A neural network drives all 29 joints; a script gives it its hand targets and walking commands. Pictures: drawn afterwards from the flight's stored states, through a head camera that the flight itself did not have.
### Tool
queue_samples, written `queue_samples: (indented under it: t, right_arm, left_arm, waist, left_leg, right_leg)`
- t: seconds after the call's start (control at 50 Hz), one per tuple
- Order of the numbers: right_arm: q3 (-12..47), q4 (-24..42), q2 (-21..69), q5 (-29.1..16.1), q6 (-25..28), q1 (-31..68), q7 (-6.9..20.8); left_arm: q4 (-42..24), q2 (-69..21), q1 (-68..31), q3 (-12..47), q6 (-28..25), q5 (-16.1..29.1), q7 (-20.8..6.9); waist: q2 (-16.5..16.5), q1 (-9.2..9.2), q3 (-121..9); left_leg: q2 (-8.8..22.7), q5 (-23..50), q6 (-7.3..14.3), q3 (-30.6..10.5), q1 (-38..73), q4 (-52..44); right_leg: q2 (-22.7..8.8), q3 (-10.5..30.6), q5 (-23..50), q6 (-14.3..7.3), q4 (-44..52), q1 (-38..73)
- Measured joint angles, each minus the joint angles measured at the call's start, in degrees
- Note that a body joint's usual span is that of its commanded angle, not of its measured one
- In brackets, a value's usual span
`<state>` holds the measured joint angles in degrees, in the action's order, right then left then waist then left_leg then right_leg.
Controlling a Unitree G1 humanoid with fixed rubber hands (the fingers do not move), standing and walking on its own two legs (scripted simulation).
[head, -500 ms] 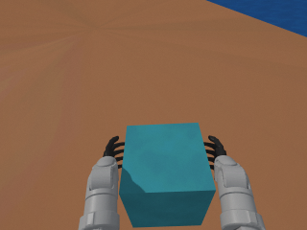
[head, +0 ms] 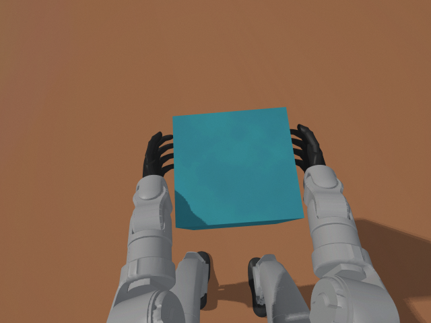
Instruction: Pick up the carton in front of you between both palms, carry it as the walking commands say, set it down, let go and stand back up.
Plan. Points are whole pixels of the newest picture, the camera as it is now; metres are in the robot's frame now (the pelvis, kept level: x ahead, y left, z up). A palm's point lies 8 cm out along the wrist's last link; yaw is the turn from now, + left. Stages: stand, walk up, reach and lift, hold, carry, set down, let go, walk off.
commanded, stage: set down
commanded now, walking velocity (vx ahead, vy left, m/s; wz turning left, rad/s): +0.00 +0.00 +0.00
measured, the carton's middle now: (232, 178) +0.39 +0.00 -0.15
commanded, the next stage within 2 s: none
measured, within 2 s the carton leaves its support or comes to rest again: neither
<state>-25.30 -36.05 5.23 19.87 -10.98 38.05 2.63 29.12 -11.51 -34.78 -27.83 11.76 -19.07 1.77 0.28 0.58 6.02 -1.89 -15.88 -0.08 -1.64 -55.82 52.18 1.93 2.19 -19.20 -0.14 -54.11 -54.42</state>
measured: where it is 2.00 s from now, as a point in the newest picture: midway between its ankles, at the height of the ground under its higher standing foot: (229, 293)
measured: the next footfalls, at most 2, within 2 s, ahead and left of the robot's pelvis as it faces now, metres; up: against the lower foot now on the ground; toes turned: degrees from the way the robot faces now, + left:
none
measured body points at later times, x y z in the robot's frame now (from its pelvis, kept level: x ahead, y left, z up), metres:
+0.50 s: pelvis +0.00 -0.02 -0.13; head +0.24 -0.03 +0.25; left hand +0.43 +0.15 -0.21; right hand +0.46 -0.15 -0.22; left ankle +0.08 +0.12 -0.67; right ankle +0.06 -0.12 -0.67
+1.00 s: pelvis -0.04 -0.01 -0.26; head +0.28 -0.02 +0.06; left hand +0.45 +0.16 -0.38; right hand +0.50 -0.14 -0.38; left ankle +0.08 +0.12 -0.67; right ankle +0.06 -0.12 -0.67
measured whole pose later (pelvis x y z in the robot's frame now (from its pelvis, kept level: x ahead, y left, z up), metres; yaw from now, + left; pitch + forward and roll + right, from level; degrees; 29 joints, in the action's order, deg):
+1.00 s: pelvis -0.04 -0.01 -0.26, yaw +1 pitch +46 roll +2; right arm -16.7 -51.3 -9.1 9.2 -14.0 69.3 -1.3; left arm 35.4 -4.1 -59.8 -31.3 14.2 -9.4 7.2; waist -0.1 2.2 -2.3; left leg -2.6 -27.3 -2.3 -0.9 -124.9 105.9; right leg 3.6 1.1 -31.5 -0.4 -109.2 -123.9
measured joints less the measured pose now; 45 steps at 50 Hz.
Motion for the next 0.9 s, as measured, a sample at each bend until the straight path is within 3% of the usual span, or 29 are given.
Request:
queue_samples:
  t: [0.08, 0.16, 0.32, 0.52, 0.9]
  right_arm:
    - [4.0, 2.8, -1.3, -5.7, 1.6, -1.0, -1.4]
    - [5.3, 3.7, -1.6, -8.4, 0.9, -0.8, -2.1]
    - [3.8, 0.0, -1.8, -6.9, -2.2, 3.1, -2.6]
    - [4.4, -4.8, -4.0, -6.8, -1.4, 9.8, -3.9]
    - [7.9, -12.7, -12.3, -10.5, -3.0, 27.1, -4.3]
  left_arm:
    - [-3.1, 0.8, 1.4, 3.0, -2.1, 4.8, 1.2]
    - [-4.3, 1.2, 1.6, 3.4, -1.6, 7.1, 1.4]
    - [-0.5, 2.1, -2.0, 0.4, 0.9, 6.5, 1.0]
    - [3.4, 4.1, -8.1, -1.7, 0.0, 6.8, 1.1]
    - [5.3, 7.0, -21.8, -2.8, 2.4, 9.8, 5.0]
  waist:
    - [0.2, 0.24, -4.9]
    - [0.5, 0.65, -10.5]
    - [0.6, 1.48, -17.5]
    - [0.1, 1.77, -18.8]
    - [-0.3, 1.63, -10.9]
  left_leg:
    - [0.2, -2.2, -0.5, 0.0, -12.1, 6.6]
    - [0.5, -4.6, -0.9, 0.1, -20.8, 12.3]
    - [0.6, -7.9, -1.6, -0.1, -31.8, 20.8]
    - [0.2, -9.9, -2.2, -0.6, -45.4, 31.2]
    - [-0.5, -11.4, -2.2, 0.4, -65.5, 50.4]
  right_leg:
    - [0.5, -0.2, -2.2, -0.2, -6.7, -12.2]
    - [1.0, -0.2, -4.5, -0.5, -12.6, -21.1]
    - [1.4, -0.7, -8.0, -1.1, -21.5, -32.3]
    - [1.6, -1.5, -10.2, -1.3, -31.9, -45.7]
    - [1.6, -1.3, -12.1, -0.4, -51.5, -65.8]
